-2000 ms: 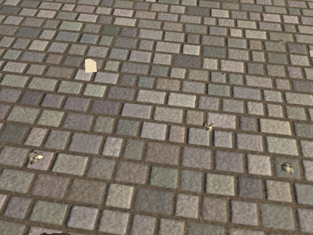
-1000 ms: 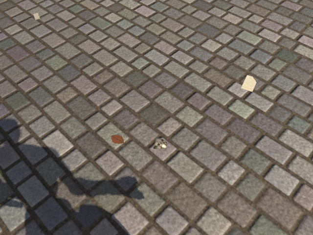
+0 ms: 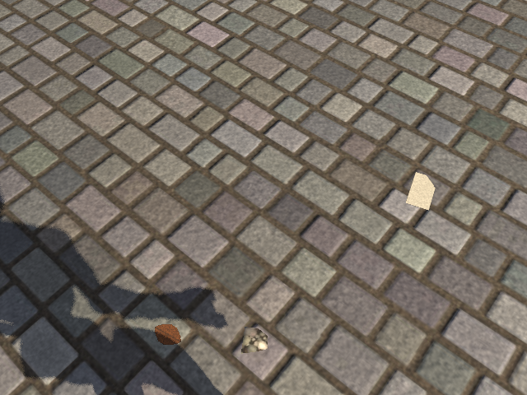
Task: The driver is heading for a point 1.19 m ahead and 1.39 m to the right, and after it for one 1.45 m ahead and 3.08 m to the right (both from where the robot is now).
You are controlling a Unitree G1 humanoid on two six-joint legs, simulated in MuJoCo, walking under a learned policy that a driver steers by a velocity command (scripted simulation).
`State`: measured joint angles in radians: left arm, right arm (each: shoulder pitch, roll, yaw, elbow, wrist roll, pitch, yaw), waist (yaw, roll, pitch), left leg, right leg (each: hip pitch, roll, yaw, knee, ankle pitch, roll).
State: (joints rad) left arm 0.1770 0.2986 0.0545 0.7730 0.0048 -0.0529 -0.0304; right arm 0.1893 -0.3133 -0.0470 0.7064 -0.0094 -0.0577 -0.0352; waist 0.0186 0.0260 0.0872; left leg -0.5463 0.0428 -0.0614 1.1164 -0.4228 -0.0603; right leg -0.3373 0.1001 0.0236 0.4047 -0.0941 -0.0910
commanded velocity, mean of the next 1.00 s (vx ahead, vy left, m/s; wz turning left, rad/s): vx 0.09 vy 0.00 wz -0.56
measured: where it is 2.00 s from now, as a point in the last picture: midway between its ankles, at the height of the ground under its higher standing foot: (467, 381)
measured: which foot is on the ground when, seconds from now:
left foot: up 0.00-0.26, down 0.28-0.66, up 0.68-1.00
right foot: down 0.00-0.28, up 0.30-0.64, down 0.66-1.00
